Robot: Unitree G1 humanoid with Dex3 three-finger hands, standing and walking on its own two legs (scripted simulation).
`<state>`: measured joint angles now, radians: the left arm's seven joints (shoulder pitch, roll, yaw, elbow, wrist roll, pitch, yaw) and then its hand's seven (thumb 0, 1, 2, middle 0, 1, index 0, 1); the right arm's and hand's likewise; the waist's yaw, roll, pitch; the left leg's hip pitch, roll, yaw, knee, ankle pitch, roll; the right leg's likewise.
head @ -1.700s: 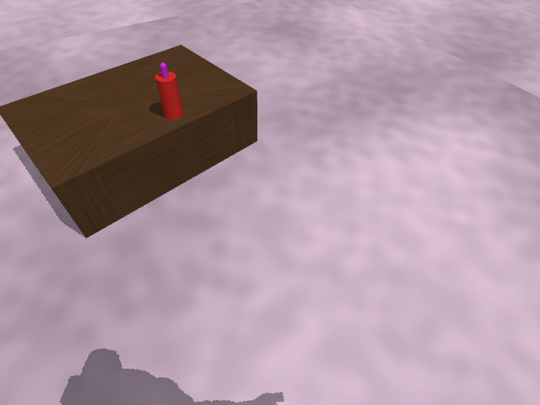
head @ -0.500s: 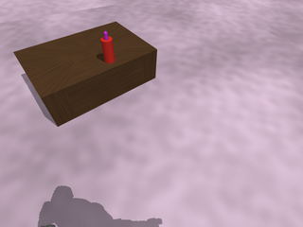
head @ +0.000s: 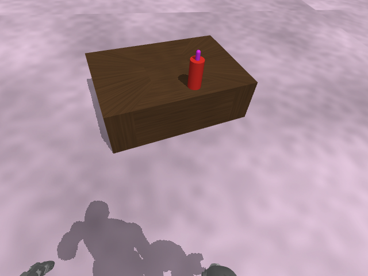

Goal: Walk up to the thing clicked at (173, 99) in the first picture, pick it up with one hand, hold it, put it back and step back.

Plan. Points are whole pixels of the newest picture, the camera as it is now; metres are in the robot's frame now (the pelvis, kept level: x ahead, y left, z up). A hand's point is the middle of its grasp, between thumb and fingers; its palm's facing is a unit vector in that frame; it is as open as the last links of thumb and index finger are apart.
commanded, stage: walk up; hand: right
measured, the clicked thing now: (196, 69) +1.27 -0.11 -0.31
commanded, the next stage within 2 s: none
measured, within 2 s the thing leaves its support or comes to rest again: neither
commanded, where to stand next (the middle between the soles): +0.81 -0.07 m, yaw +22 degrees
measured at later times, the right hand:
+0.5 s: hand (266, 175) +0.42 -0.27 -0.12, palm faces -0.32 +0.84 -0.44, open 7.4 cm
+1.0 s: hand (279, 147) +0.56 -0.37 -0.16, palm faces -0.30 +0.85 -0.43, open 7.4 cm
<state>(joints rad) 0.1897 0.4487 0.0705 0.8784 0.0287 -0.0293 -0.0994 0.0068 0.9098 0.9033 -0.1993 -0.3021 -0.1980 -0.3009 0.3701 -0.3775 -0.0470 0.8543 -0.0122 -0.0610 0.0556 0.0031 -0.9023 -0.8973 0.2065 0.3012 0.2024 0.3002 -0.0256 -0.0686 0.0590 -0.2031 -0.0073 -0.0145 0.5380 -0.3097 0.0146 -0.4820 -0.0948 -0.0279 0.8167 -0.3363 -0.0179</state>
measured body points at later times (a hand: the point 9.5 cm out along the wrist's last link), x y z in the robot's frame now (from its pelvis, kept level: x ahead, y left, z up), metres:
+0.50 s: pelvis +0.23 -0.03 -0.01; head +0.25 +0.00 +0.44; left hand +0.14 +0.29 -0.13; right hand +0.44 -0.31 -0.09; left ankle +0.30 +0.10 -0.73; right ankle +0.17 -0.15 -0.73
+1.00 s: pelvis +0.43 -0.10 -0.02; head +0.45 -0.11 +0.43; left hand +0.41 +0.25 -0.10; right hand +0.58 -0.41 -0.13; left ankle +0.33 +0.06 -0.67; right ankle +0.53 -0.19 -0.73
